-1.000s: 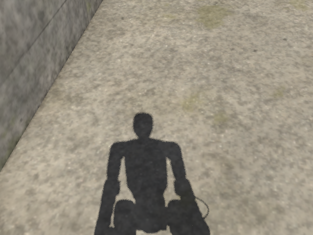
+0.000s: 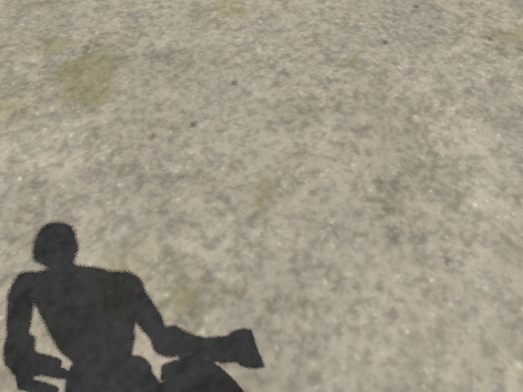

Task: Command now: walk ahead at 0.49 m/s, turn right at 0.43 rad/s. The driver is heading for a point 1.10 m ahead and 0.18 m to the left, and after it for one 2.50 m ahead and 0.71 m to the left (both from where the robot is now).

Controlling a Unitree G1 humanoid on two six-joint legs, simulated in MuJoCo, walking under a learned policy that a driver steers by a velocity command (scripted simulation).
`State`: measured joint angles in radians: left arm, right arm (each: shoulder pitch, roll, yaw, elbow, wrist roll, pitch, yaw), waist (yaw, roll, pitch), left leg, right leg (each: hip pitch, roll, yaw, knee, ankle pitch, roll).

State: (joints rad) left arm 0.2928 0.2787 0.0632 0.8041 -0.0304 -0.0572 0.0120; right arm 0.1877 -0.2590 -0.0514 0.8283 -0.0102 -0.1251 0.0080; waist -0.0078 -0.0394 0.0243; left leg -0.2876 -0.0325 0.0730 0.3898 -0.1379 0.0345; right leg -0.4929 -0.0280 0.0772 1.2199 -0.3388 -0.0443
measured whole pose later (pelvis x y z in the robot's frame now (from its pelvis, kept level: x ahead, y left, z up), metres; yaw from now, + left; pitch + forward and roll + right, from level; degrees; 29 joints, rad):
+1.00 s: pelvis +0.46 -0.05 -0.01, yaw +10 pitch +4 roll -1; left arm 0.14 0.28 0.05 0.74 0.01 -0.03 0.04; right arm 0.15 -0.29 -0.07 0.69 0.00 -0.02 0.02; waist -0.02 -0.01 0.05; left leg -0.46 -0.10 -0.03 0.49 -0.08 0.09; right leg -0.53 0.01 0.06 1.21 -0.47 0.04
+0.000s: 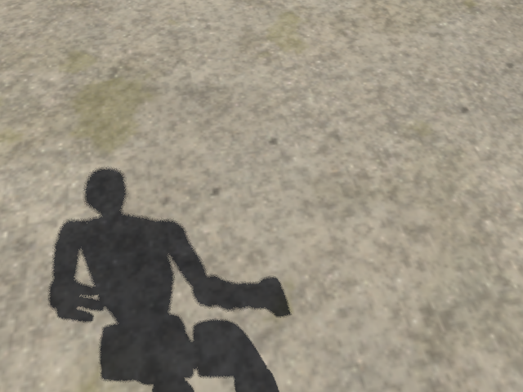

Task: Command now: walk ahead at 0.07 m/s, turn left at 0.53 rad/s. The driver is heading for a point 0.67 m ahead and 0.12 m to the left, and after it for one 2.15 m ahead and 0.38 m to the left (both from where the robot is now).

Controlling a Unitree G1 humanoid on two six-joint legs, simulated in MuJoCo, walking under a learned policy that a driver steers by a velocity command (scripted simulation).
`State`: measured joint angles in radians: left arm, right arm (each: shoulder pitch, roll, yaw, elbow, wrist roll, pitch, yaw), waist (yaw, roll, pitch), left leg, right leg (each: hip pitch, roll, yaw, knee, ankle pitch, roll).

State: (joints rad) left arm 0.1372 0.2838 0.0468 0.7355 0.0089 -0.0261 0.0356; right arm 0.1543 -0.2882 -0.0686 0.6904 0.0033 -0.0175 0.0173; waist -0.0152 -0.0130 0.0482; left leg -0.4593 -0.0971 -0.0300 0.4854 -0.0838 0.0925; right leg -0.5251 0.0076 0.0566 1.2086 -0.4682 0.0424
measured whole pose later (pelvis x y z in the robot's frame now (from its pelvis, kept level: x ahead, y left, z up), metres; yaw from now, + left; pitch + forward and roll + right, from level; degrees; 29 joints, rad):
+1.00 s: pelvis +0.05 +0.00 +0.02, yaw +30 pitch +2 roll -1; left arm 0.22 0.33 0.09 0.76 -0.01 -0.04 0.00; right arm 0.31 -0.24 -0.04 0.67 0.00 -0.03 -0.01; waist -0.01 -0.04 -0.03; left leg -0.15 -0.03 -0.03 0.32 -0.21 0.05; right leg -0.56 -0.07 0.00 0.93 -0.18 0.03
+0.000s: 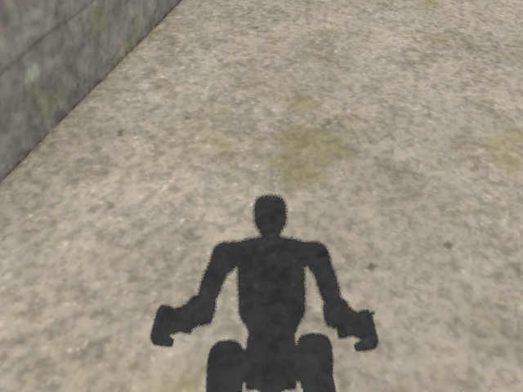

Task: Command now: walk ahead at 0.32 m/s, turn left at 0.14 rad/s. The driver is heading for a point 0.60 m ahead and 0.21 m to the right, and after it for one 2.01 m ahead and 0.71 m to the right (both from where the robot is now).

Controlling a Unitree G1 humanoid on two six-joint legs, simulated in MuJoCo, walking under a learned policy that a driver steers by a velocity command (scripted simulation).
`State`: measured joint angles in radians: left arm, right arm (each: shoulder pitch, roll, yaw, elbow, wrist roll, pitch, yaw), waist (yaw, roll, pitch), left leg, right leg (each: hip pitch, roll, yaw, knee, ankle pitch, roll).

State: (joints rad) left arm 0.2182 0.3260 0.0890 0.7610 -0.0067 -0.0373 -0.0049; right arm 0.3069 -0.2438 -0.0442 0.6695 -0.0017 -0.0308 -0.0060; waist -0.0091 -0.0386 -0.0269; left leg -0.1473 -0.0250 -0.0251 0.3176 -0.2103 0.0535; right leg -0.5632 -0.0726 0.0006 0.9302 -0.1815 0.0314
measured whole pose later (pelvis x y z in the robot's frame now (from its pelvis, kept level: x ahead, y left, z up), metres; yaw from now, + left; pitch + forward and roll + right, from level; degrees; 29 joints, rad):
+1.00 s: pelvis +0.47 -0.03 -0.01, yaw -9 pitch +1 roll +2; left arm 0.26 0.32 0.07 0.76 -0.03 -0.03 0.01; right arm 0.23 -0.26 -0.06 0.77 -0.02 -0.10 0.02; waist -0.01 -0.05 0.05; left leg -0.23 -0.02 0.13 0.38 -0.16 0.04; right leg -0.56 -0.08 0.06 1.14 -0.33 0.01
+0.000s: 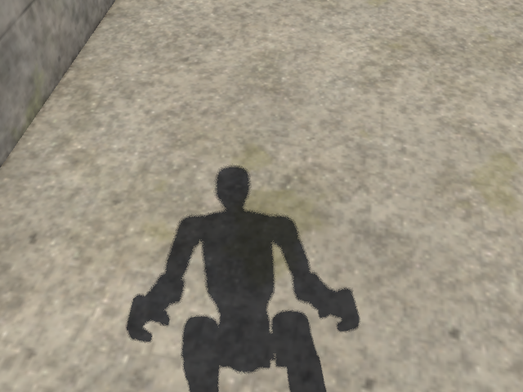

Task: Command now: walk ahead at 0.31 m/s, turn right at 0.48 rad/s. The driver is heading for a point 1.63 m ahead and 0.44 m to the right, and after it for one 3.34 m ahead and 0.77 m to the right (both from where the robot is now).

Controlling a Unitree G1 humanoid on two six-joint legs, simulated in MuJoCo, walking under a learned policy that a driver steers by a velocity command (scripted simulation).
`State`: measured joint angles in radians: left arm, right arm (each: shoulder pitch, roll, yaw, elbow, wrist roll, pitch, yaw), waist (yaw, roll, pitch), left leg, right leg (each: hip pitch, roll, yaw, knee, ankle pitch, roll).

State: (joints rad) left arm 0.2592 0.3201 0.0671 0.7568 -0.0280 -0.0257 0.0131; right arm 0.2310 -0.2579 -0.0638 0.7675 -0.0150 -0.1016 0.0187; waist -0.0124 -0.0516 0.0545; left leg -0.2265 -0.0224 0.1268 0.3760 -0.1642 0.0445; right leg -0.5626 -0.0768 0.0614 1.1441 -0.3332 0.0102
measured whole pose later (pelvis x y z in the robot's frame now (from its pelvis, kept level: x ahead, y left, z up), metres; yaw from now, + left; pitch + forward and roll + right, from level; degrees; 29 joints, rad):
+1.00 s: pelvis +0.17 -0.01 +0.00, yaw -29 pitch +1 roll -1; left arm 0.19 0.30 0.07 0.63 -0.01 0.06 0.02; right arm 0.18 -0.25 -0.04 0.76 0.00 0.01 -0.02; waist -0.03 -0.02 0.04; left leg -0.25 0.03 -0.01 0.48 -0.24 0.00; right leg -0.34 0.01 0.08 0.75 -0.42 0.09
